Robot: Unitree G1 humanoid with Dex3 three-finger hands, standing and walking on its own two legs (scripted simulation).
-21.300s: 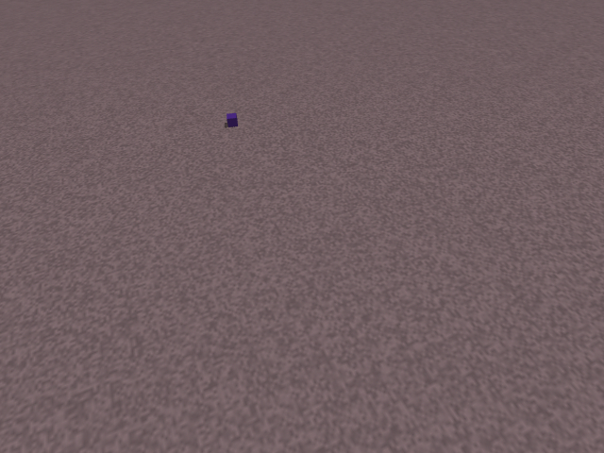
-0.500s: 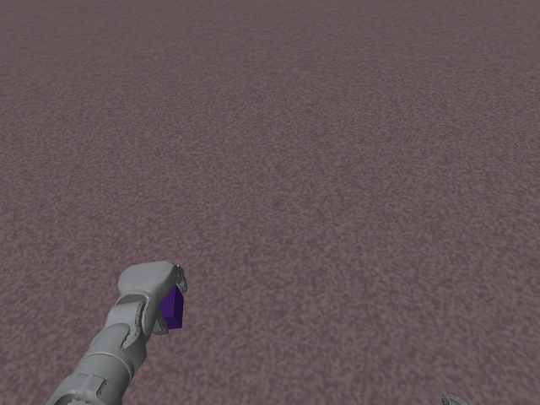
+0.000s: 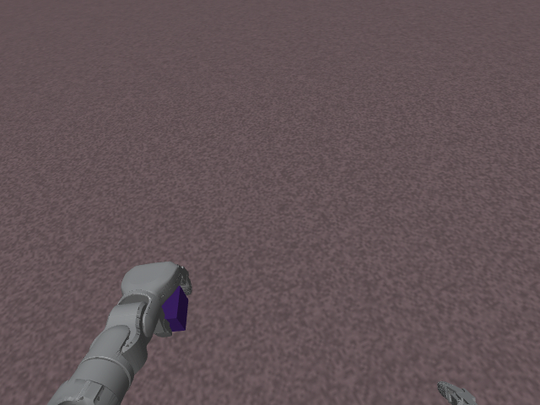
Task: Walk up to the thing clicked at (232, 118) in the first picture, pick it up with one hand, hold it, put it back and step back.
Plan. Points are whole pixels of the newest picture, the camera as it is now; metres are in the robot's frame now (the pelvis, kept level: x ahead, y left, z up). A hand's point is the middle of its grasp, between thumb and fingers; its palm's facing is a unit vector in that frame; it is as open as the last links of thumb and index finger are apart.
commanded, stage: hold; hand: left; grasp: from above
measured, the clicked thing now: (166, 309) +0.31 +0.22 -0.07
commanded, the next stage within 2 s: crouch in 0.74 s
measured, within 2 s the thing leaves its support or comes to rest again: neither
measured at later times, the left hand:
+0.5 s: hand (157, 313) +0.29 +0.22 -0.04, palm faces -0.45 -0.08 -0.89, open 8.6 cm
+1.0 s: hand (159, 310) +0.30 +0.22 -0.04, palm faces -0.45 -0.07 -0.89, open 8.6 cm
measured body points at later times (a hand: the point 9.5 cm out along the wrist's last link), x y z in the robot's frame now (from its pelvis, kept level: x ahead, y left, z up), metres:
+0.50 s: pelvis +0.00 +0.00 +0.00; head +0.01 -0.02 +0.45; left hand +0.31 +0.23 +0.01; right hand +0.15 -0.25 -0.11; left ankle +0.02 +0.12 -0.73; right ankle +0.02 -0.14 -0.73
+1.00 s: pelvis +0.01 +0.00 +0.00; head +0.02 -0.02 +0.45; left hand +0.32 +0.23 +0.01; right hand +0.14 -0.26 -0.11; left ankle +0.02 +0.12 -0.73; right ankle +0.02 -0.14 -0.73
